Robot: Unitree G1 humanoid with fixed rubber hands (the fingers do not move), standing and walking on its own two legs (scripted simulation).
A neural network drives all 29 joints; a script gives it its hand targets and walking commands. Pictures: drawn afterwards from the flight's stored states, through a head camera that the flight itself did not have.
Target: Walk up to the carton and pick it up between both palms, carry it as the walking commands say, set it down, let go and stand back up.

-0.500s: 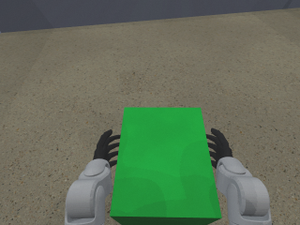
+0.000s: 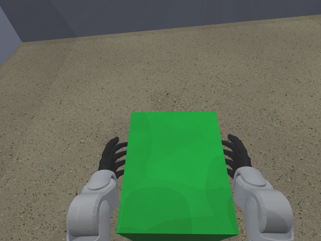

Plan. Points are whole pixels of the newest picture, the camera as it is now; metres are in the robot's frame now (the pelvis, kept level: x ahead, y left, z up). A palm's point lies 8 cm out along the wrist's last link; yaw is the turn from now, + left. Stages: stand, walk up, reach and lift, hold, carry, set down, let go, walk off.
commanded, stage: carry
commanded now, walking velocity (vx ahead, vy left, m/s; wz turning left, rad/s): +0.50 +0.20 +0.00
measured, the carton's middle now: (173, 183) +0.26 +0.00 +0.02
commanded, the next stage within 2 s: none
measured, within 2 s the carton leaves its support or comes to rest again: neither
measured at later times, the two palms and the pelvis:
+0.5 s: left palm (102, 90) +0.55 +0.22 +0.09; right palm (189, 90) +0.54 -0.06 +0.09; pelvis +0.29 +0.09 -0.01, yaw -1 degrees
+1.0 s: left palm (95, 64) +0.72 +0.28 +0.09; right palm (166, 60) +0.71 +0.01 +0.09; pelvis +0.45 +0.16 +0.00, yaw -3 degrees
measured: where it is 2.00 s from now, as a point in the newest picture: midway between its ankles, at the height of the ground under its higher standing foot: (153, 218)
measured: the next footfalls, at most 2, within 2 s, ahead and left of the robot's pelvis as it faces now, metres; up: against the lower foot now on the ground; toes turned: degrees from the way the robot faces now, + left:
left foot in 0.04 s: +0.18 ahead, +0.14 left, +0.00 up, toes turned +7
right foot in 0.48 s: +0.42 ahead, +0.01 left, +0.00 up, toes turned -2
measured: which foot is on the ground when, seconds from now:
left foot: up 0.00-0.02, down 0.04-0.48, up 0.50-0.74, down 0.76-1.00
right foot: down 0.00-0.04, up 0.06-0.46, down 0.48-1.00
